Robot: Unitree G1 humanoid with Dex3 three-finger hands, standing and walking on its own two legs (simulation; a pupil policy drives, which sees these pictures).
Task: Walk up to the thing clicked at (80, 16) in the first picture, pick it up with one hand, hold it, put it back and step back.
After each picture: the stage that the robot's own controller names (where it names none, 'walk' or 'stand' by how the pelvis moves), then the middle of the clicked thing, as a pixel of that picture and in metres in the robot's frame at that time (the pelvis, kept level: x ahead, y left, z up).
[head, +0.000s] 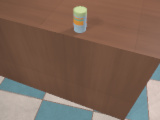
stand; (80, 19) +0.72 +0.02 +0.03
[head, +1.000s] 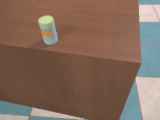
walk; (48, 30) +0.61 +0.19 +0.05
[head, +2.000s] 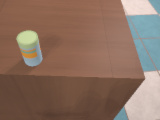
stand; (30, 49) +0.44 +0.20 +0.06
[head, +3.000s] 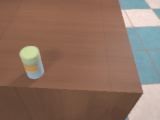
stand; (32, 62) +0.42 +0.20 +0.03
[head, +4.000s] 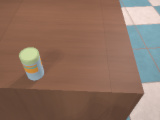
stand; (32, 64) +0.42 +0.20 +0.03
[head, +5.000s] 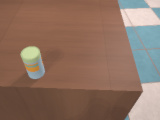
stand; (33, 63) +0.43 +0.20 +0.03
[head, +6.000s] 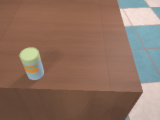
stand; (32, 64) +0.42 +0.20 +0.03
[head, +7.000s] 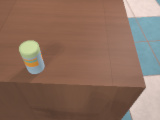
rise first; (32, 58) +0.43 +0.20 +0.03
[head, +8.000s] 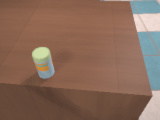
rise first; (43, 63) +0.43 +0.20 +0.03
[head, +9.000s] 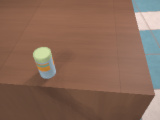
go down; (45, 63) +0.43 +0.19 +0.03
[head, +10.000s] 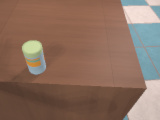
go down; (34, 58) +0.44 +0.18 +0.04
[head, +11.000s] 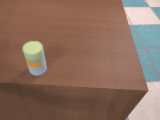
go down; (35, 58) +0.43 +0.18 +0.05
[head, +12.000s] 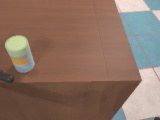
close in; (21, 55) +0.43 +0.19 +0.06
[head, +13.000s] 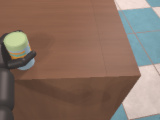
close; (20, 51) +0.43 +0.19 +0.08
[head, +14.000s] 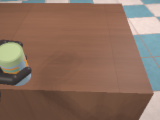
lift; (14, 65) +0.32 +0.21 +0.18
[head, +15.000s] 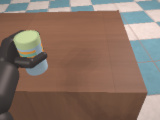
lift; (32, 53) +0.34 +0.16 +0.21
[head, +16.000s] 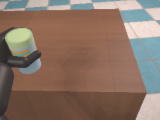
hold; (24, 51) +0.34 +0.18 +0.22
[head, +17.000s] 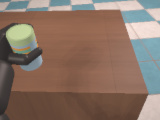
crouch; (26, 48) +0.33 +0.17 +0.23
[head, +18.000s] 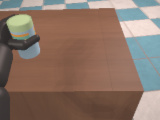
crouch; (25, 37) +0.39 +0.18 +0.23
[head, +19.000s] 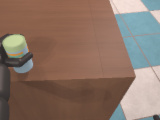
lower; (19, 54) +0.43 +0.20 +0.07
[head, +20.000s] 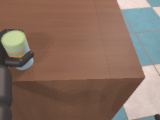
lower; (18, 51) +0.43 +0.20 +0.08
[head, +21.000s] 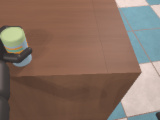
lower; (17, 47) +0.44 +0.20 +0.09
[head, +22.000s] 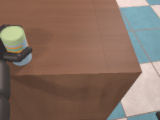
lower; (17, 46) +0.44 +0.20 +0.09
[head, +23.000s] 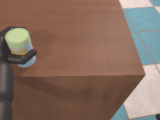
loosen; (22, 48) +0.43 +0.19 +0.09
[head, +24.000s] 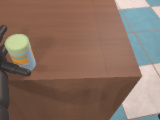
withdraw; (21, 54) +0.42 +0.18 +0.08
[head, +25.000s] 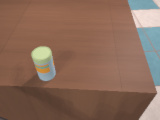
sink last; (44, 64) +0.41 +0.17 +0.06
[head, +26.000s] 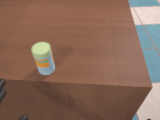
stand; (44, 59) +0.43 +0.18 +0.05
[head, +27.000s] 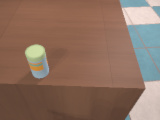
stand; (38, 62) +0.42 +0.18 +0.04
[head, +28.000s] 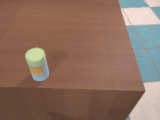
stand; (38, 65) +0.41 +0.18 +0.03
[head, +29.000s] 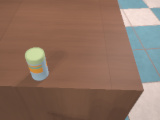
stand; (37, 64) +0.42 +0.18 +0.03
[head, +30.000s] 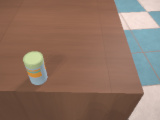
stand; (36, 68) +0.41 +0.18 +0.04
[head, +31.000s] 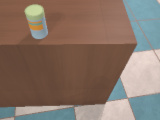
walk; (37, 22) +0.56 +0.19 +0.06
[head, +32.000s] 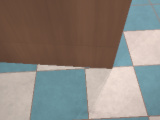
walk; out of the picture +0.93 +0.16 +0.05
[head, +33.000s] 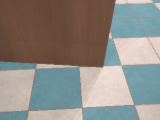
walk; out of the picture +1.16 +0.19 +0.05
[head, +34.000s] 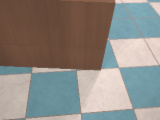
stand; out of the picture +1.10 +0.17 +0.03
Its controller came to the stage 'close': yes
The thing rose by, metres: 0.20
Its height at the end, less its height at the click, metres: +0.00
